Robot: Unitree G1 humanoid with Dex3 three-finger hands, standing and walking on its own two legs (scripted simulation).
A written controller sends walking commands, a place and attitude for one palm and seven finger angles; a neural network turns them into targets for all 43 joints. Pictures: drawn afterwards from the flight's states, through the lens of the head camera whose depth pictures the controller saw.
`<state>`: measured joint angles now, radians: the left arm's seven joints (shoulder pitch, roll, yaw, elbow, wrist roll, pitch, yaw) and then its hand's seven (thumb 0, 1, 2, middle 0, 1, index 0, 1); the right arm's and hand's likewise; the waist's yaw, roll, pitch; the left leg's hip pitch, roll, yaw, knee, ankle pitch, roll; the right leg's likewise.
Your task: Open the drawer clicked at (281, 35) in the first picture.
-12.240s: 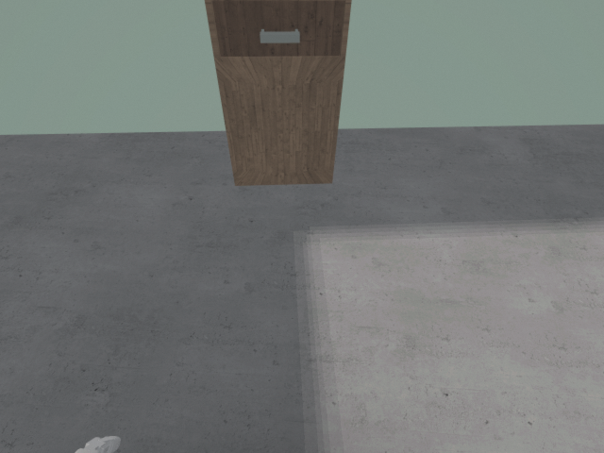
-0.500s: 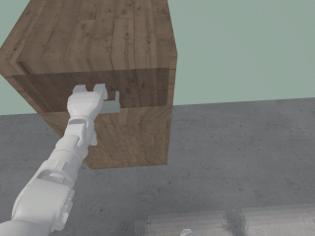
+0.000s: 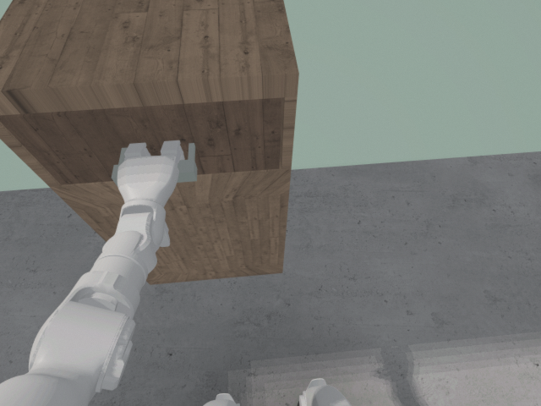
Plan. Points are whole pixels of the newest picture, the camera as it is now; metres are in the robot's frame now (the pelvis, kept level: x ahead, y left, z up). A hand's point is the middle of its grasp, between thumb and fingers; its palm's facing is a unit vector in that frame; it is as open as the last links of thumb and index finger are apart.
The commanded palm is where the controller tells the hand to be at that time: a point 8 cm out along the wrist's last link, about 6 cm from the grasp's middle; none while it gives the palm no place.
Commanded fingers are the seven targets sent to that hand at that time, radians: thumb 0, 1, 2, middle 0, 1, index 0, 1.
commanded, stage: lower the fingers behind the handle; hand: left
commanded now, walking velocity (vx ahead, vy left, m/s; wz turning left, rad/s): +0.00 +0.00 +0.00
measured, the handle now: (157, 162) +0.51 +0.19 +0.01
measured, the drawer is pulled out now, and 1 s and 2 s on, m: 0.00 0.00 0.07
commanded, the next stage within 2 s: close the thumb around the handle in 0.50 s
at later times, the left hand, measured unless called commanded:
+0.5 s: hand (158, 197) +0.45 +0.18 -0.01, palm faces -0.03 -0.01 -1.00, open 13.8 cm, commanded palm +0.43 +0.19 +0.04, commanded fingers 0.00 -0.50 0.30 -0.30 -1.20 -0.30 -1.20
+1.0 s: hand (152, 196) +0.45 +0.19 -0.01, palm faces -0.02 -0.02 -1.00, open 9.4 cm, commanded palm +0.43 +0.19 +0.04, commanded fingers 0.00 0.68 0.80 -0.38 -1.33 -0.38 -1.33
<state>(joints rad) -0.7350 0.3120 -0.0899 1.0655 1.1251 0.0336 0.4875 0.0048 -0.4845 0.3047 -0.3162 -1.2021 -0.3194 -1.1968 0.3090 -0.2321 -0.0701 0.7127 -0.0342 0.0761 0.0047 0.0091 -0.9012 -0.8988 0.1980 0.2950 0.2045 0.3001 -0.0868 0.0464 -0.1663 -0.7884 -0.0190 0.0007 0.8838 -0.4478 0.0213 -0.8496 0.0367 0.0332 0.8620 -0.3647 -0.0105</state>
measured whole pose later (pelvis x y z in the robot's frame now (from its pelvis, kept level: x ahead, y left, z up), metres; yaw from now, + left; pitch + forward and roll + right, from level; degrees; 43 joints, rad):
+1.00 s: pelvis +0.00 +0.00 +0.00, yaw +0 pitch +21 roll -1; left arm -0.73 0.34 -0.09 1.05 1.11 0.03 0.48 0.00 0.16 0.58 -0.33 -1.27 -0.36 -1.27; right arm 0.32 -0.24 -0.07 0.71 -0.03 0.07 0.00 0.01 -0.90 -0.90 0.20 0.29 0.20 0.30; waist -0.08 0.05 -0.17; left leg -0.82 -0.02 0.00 0.92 -0.46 0.03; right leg -0.87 0.04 0.03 0.88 -0.37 -0.01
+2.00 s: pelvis +0.01 +0.00 +0.01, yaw +0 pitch +16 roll +0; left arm -0.37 0.26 -0.17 0.70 1.11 0.09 0.48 0.01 0.65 0.78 -0.29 -1.35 -0.35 -1.32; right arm 0.21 -0.23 -0.07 0.66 -0.01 0.10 0.00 0.01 -0.90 -0.90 0.20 0.29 0.20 0.30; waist -0.01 0.05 -0.16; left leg -0.64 -0.02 0.00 0.82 -0.45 0.02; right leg -0.71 0.04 0.03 0.80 -0.37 -0.01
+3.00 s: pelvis +0.00 -0.01 +0.01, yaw +0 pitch +11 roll +1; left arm 0.07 0.25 -0.21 0.30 1.12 0.10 0.48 0.04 0.65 0.79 -0.27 -1.35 -0.37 -1.31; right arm 0.13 -0.22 -0.04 0.62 -0.02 0.05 0.00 0.01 -0.90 -0.90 0.20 0.29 0.20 0.30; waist 0.04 0.04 -0.13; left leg -0.56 -0.02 0.01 0.82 -0.45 0.01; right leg -0.64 0.04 0.04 0.84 -0.38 -0.03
